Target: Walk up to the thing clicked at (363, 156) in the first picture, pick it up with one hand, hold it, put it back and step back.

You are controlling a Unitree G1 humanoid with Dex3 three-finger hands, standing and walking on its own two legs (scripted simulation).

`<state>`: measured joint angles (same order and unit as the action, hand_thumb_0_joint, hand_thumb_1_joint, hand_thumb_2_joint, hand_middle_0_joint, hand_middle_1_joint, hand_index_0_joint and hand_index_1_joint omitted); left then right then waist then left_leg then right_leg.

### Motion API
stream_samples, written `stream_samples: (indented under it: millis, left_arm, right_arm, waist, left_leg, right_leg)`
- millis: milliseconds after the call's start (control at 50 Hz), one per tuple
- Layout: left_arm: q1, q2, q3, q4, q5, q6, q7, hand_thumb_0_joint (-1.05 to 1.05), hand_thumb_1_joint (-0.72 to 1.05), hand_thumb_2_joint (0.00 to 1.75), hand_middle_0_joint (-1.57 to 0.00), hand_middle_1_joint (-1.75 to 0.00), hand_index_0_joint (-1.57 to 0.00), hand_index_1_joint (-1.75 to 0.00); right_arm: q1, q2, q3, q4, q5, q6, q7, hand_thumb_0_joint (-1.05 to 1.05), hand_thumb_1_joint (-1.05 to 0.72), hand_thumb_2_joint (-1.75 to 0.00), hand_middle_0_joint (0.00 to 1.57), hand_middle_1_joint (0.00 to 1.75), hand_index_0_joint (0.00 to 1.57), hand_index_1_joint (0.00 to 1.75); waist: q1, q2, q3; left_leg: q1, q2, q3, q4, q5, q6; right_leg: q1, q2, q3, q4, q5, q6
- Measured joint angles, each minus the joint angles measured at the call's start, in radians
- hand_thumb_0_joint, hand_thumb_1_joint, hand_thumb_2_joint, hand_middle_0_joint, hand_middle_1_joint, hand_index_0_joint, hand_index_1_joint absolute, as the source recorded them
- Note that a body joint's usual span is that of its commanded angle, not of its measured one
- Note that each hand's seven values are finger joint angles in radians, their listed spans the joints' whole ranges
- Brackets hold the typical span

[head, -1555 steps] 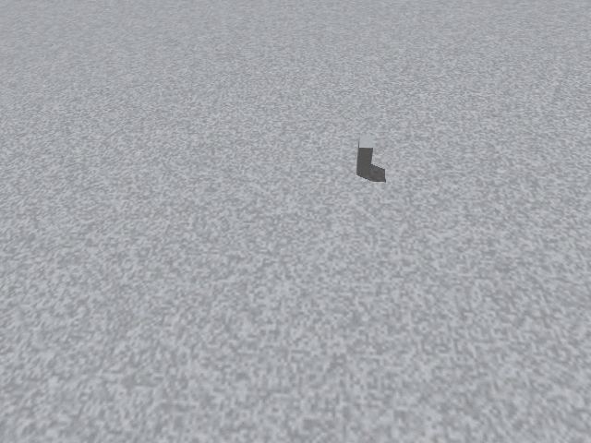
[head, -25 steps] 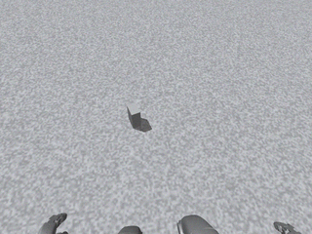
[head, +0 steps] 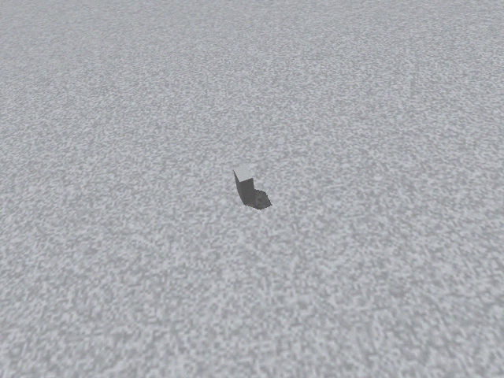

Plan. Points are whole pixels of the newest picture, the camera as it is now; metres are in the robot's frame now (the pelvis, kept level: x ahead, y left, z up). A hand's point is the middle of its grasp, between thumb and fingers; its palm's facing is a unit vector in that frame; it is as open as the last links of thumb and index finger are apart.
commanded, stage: step back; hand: left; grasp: from the side
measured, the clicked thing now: (244, 185) +1.03 +0.17 -0.67
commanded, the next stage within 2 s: stand in 0.82 s
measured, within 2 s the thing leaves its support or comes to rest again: neither
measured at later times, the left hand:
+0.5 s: hand out of the picture +0.12 +0.24 -0.13, palm faces +0.02 -0.92 -0.39, open 7.4 cm
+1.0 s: hand out of the picture +0.14 +0.26 -0.14, palm faces -0.01 -0.94 -0.35, open 7.4 cm
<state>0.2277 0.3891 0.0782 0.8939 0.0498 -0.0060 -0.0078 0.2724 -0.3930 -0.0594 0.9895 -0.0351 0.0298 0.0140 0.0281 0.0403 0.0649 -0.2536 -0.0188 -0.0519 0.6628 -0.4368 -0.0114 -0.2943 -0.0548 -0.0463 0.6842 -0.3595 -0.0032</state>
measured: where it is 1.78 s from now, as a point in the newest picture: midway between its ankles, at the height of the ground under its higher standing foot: outside the picture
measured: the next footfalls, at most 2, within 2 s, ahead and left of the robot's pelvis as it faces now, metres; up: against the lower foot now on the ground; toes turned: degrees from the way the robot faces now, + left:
right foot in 0.30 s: +0.09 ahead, -0.13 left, +0.00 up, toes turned -1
left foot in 0.62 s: +0.12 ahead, +0.14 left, +0.00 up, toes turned +0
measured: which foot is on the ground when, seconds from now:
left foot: down 0.00-0.32, up 0.34-0.60, down 0.62-1.00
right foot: down 0.00-0.04, up 0.06-0.28, down 0.30-1.00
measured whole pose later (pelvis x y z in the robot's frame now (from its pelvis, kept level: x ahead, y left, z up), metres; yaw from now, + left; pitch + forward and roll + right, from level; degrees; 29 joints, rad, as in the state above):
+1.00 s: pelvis +0.06 +0.01 +0.02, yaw +0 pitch -3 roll +0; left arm 0.11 0.35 0.00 1.09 0.00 -0.02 0.00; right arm 0.05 -0.34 -0.01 1.08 -0.01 -0.02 0.01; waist 0.02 0.00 0.07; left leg -0.20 0.02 0.00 0.49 -0.23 -0.01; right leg -0.14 -0.03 0.00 0.47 -0.27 0.03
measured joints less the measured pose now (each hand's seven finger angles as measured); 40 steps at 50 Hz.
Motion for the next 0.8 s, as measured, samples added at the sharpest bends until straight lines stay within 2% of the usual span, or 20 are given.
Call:
stream_samples:
  millis: [20,40,60,120,200,260,280,320,360,400,460,520,580,600,620,640,680,740,800]
  left_arm:
    - [-0.005,0.011,0.001,0.003,-0.002,0.005,0.001,0.01,0.9,0.9,-0.21,-0.3,-0.21,-0.3]
    - [0.0,0.019,0.002,0.007,-0.005,0.009,0.003,0.01,0.9,0.9,-0.21,-0.3,-0.21,-0.3]
    - [0.007,0.019,0.001,0.018,-0.011,0.014,0.005,0.01,0.9,0.9,-0.21,-0.3,-0.21,-0.3]
    - [0.007,0.013,-0.006,0.056,-0.017,0.023,-0.001,0.01,0.9,0.9,-0.21,-0.3,-0.21,-0.3]
    - [-0.003,0.021,-0.006,0.054,-0.022,0.002,-0.012,0.01,0.9,0.9,-0.21,-0.3,-0.21,-0.3]
    - [-0.017,0.018,-0.006,0.056,-0.025,-0.007,-0.013,0.01,0.9,0.9,-0.21,-0.3,-0.21,-0.3]
    - [-0.019,0.015,-0.007,0.057,-0.025,-0.014,-0.012,0.01,0.9,0.9,-0.21,-0.3,-0.21,-0.3]
    - [-0.025,0.002,-0.007,0.062,-0.023,-0.032,-0.004,0.01,0.9,0.9,-0.21,-0.3,-0.21,-0.3]
    - [-0.031,-0.019,-0.01,0.067,-0.015,-0.043,0.004,0.01,0.9,0.9,-0.21,-0.3,-0.21,-0.3]
    - [-0.031,-0.035,-0.018,0.067,-0.012,-0.043,0.004,0.01,0.9,0.9,-0.21,-0.3,-0.21,-0.3]
    - [-0.033,-0.057,-0.031,0.068,-0.017,-0.046,0.006,0.01,0.9,0.9,-0.21,-0.3,-0.21,-0.3]
    - [-0.042,-0.062,-0.039,0.068,-0.018,-0.049,0.009,0.01,0.9,0.9,-0.21,-0.3,-0.21,-0.3]
    - [-0.059,-0.051,-0.04,0.07,-0.02,-0.041,0.012,0.01,0.9,0.9,-0.21,-0.3,-0.21,-0.3]
    - [-0.066,-0.045,-0.039,0.07,-0.023,-0.036,0.012,0.01,0.9,0.9,-0.21,-0.3,-0.21,-0.3]
    - [-0.073,-0.037,-0.038,0.069,-0.026,-0.03,0.014,0.01,0.9,0.9,-0.21,-0.3,-0.21,-0.3]
    - [-0.083,-0.028,-0.036,0.071,-0.03,-0.023,0.016,0.01,0.9,0.9,-0.21,-0.3,-0.21,-0.3]
    - [-0.095,-0.017,-0.033,0.074,-0.041,-0.008,0.022,0.01,0.9,0.9,-0.21,-0.3,-0.21,-0.3]
    - [-0.107,-0.004,-0.036,0.091,-0.048,0.002,0.023,0.01,0.9,0.9,-0.21,-0.3,-0.21,-0.3]
    - [-0.112,0.005,-0.034,0.11,-0.045,-0.005,0.021,0.01,0.9,0.9,-0.21,-0.3,-0.21,-0.3]
  right_arm:
    - [-0.005,0.015,-0.001,0.011,-0.002,-0.006,0.002,0.01,-0.91,-0.9,0.2,0.3,0.2,0.3]
    - [-0.008,0.03,-0.001,0.015,-0.005,-0.014,0.004,0.01,-0.91,-0.9,0.2,0.3,0.2,0.3]
    - [-0.002,0.036,-0.001,0.011,-0.007,-0.023,0.007,0.01,-0.91,-0.9,0.2,0.3,0.2,0.3]
    - [0.017,0.039,-0.002,-0.003,-0.008,-0.042,0.013,0.01,-0.91,-0.9,0.2,0.3,0.21,0.3]
    - [0.017,0.041,0.0,-0.013,-0.009,-0.056,0.011,0.01,-0.9,-0.9,0.21,0.3,0.21,0.3]
    - [0.008,0.028,-0.003,-0.022,-0.006,-0.055,0.01,0.01,-0.9,-0.9,0.21,0.3,0.21,0.3]
    - [0.005,0.02,-0.004,-0.024,-0.003,-0.051,0.01,0.01,-0.9,-0.9,0.21,0.3,0.21,0.3]
    - [-0.006,0.002,-0.004,-0.026,0.007,-0.039,0.003,0.01,-0.9,-0.9,0.21,0.3,0.21,0.3]
    - [-0.018,-0.006,-0.004,-0.022,0.015,-0.024,-0.011,0.01,-0.91,-0.9,0.2,0.3,0.2,0.3]
    - [-0.024,-0.004,-0.002,-0.017,0.016,-0.016,-0.019,0.01,-0.91,-0.9,0.2,0.3,0.2,0.3]
    - [-0.037,-0.01,0.001,-0.013,0.019,-0.019,-0.018,0.01,-0.91,-0.9,0.2,0.3,0.2,0.3]
    - [-0.056,-0.011,0.002,-0.011,0.017,-0.019,-0.015,0.01,-0.91,-0.9,0.2,0.3,0.2,0.3]
    - [-0.074,-0.001,0.005,-0.002,0.015,-0.02,-0.012,0.0,-0.91,-0.9,0.2,0.3,0.2,0.3]
    - [-0.077,0.004,0.006,0.002,0.015,-0.023,-0.012,0.0,-0.91,-0.9,0.2,0.3,0.2,0.3]
    - [-0.081,0.009,0.007,0.007,0.014,-0.028,-0.012,0.0,-0.91,-0.9,0.2,0.3,0.2,0.3]
    - [-0.09,0.02,0.006,0.016,0.011,-0.03,-0.015,0.0,-0.91,-0.9,0.2,0.3,0.2,0.3]
    - [-0.104,0.037,0.012,0.026,0.007,-0.031,-0.016,0.0,-0.91,-0.9,0.2,0.3,0.2,0.3]
    - [-0.128,0.049,0.024,0.037,0.009,-0.027,-0.013,0.0,-0.91,-0.9,0.2,0.3,0.2,0.3]
    - [-0.163,0.058,0.033,0.046,0.013,-0.024,-0.014,0.01,-0.91,-0.9,0.2,0.3,0.2,0.3]
  waist:
    - [0.006,-0.032,0.014]
    - [0.013,-0.064,0.02]
    - [0.01,-0.074,0.01]
    - [-0.027,-0.053,-0.018]
    - [-0.035,-0.062,-0.013]
    - [-0.043,-0.057,0.0]
    - [-0.042,-0.051,0.002]
    - [-0.037,-0.024,0.011]
    - [-0.035,0.005,0.017]
    - [-0.022,0.003,0.008]
    - [-0.014,0.015,0.008]
    - [-0.006,0.025,0.016]
    - [-0.006,0.016,0.028]
    - [-0.008,0.009,0.031]
    - [-0.01,-0.002,0.035]
    - [-0.008,-0.025,0.045]
    - [0.0,-0.054,0.05]
    - [-0.004,-0.049,0.04]
    - [-0.002,-0.048,0.038]
  left_leg:
    - [0.025,-0.018,0.017,-0.041,0.075,0.006]
    - [0.048,-0.035,0.039,-0.069,0.102,0.012]
    - [0.053,-0.037,0.046,-0.078,0.105,0.018]
    - [0.056,-0.012,0.019,-0.091,0.1,0.046]
    - [0.076,0.007,0.012,-0.136,0.123,0.024]
    - [0.079,0.02,0.007,-0.126,0.111,0.008]
    - [0.075,0.027,0.007,-0.107,0.096,0.001]
    - [0.054,0.05,0.0,-0.027,0.047,-0.004]
    - [0.007,0.038,-0.051,0.105,-0.013,0.015]
    - [-0.04,0.006,-0.052,0.214,-0.086,0.021]
    - [-0.091,-0.004,-0.051,0.268,-0.064,0.022]
    - [-0.114,0.013,-0.052,0.23,-0.021,0.014]
    - [-0.091,0.037,-0.022,0.104,0.009,0.009]
    - [-0.072,0.042,-0.006,0.041,0.042,0.008]
    - [-0.052,0.039,0.006,-0.019,0.124,0.004]
    - [-0.04,0.023,0.019,-0.036,0.167,-0.003]
    - [-0.036,0.01,0.042,-0.037,0.16,-0.004]
    - [-0.052,0.03,0.039,-0.018,0.138,0.002]
    - [-0.054,0.046,0.042,-0.015,0.134,-0.003]
  right_leg:
    - [0.002,-0.019,0.017,0.013,-0.004,0.004]
    - [0.001,-0.034,0.04,0.026,-0.009,-0.005]
    - [-0.009,-0.029,0.052,0.051,-0.043,-0.01]
    - [-0.051,0.023,0.05,0.184,-0.135,-0.021]
    - [-0.075,0.029,0.042,0.168,-0.107,-0.019]
    - [-0.052,0.032,0.03,0.056,-0.071,-0.016]
    - [-0.031,0.036,0.023,-0.009,-0.033,-0.018]
    - [0.009,0.058,0.007,-0.101,0.11,-0.017]
    - [0.014,0.074,-0.012,-0.076,0.094,-0.022]
    - [0.022,0.063,-0.009,-0.065,0.069,-0.027]
    - [0.049,0.05,-0.013,-0.089,0.066,-0.024]
    - [0.054,0.044,-0.015,-0.089,0.059,-0.017]
    - [0.047,0.03,-0.019,-0.065,0.039,-0.006]
    - [0.041,0.021,-0.02,-0.048,0.027,-0.001]
    - [0.033,0.01,-0.019,-0.024,0.013,0.006]
    - [0.027,-0.009,-0.008,0.0,-0.001,0.013]
    - [0.013,-0.021,0.021,0.023,-0.004,0.009]
    - [0.026,0.014,0.036,0.001,-0.042,-0.011]
    - [0.046,0.029,0.039,-0.049,0.017,0.016]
